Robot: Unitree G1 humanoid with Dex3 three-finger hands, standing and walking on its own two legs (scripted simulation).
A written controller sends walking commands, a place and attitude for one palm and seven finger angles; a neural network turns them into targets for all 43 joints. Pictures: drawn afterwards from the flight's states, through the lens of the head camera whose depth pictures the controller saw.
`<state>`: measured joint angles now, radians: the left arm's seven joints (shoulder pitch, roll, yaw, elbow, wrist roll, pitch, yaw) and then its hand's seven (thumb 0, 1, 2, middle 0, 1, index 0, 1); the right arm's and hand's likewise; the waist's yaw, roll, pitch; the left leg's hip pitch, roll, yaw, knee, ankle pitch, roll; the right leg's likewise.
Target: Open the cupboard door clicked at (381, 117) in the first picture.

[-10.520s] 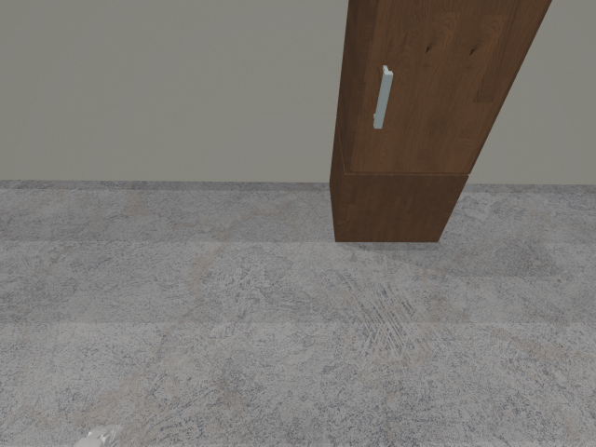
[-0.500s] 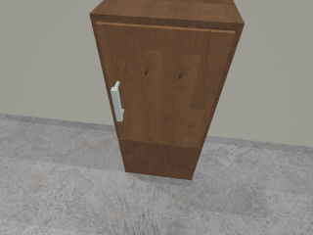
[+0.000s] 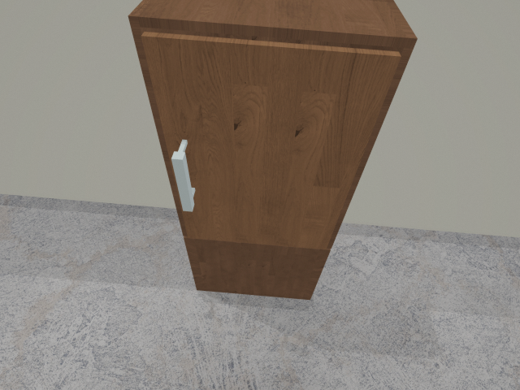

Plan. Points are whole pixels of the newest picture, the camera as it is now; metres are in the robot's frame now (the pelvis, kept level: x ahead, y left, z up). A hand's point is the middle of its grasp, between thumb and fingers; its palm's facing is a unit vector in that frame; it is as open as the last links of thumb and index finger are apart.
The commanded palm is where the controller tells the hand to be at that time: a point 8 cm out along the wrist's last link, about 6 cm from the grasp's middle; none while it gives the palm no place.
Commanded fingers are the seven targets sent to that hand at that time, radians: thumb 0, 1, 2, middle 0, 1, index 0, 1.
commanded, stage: come to a stop and stand still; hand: left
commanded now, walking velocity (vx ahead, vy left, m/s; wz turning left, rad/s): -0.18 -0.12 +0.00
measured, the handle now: (186, 176) +0.54 +0.20 -0.04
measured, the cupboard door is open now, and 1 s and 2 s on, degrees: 0 0 0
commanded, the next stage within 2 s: none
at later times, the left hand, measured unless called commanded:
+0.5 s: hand out of the picture +0.04 +0.14 -0.16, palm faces +0.04 -0.97 -0.23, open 7.4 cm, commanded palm none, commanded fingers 0.00 0.90 0.90 -0.20 -0.30 -0.20 -0.30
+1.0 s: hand out of the picture -0.11 +0.17 -0.16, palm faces +0.08 -0.95 -0.29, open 7.4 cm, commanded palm none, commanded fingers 0.00 0.90 0.90 -0.20 -0.30 -0.20 -0.30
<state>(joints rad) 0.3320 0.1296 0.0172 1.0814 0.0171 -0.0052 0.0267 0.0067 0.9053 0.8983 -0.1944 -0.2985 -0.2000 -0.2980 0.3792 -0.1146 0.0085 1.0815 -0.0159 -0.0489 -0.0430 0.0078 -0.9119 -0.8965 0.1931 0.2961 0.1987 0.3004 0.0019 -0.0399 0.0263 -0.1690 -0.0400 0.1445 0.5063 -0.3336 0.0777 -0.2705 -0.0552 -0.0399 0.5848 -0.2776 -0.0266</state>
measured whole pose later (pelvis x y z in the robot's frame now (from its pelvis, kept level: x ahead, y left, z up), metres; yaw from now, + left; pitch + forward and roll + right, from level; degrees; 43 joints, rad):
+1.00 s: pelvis -0.12 -0.05 +0.00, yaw +2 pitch -5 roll +1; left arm 0.32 0.26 0.05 1.02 0.02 0.02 0.00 0.01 0.90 0.90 -0.19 -0.30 -0.20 -0.30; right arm 0.33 -0.24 -0.05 1.07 -0.02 0.04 -0.01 0.01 -0.91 -0.90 0.20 0.30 0.20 0.30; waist 0.00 -0.01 0.04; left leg -0.29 0.00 0.07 0.53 -0.23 0.03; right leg -0.34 -0.02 -0.10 0.57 -0.25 -0.03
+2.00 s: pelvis -0.18 -0.04 +0.00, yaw +0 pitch -2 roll +1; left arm 0.31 0.14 0.03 1.05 0.02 -0.02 0.03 0.01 0.91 0.90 -0.19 -0.30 -0.20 -0.30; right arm 0.30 -0.11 -0.02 1.10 -0.01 -0.01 -0.03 0.02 -0.92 -0.90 0.20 0.30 0.20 0.30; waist 0.00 -0.03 0.04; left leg -0.24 -0.01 0.11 0.49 -0.22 0.03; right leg -0.24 -0.05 -0.03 0.52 -0.24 0.00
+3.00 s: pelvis -0.17 -0.04 +0.01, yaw +0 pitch -1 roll +0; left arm 0.34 0.11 0.00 1.12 0.02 -0.02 0.04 0.00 0.91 0.90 -0.19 -0.30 -0.20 -0.30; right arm 0.31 -0.12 -0.01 1.15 -0.01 -0.01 -0.03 0.01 -0.91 -0.90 0.19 0.30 0.20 0.30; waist -0.01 0.00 0.03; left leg -0.17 0.01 0.11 0.39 -0.20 0.03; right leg -0.17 -0.03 -0.04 0.42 -0.22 0.00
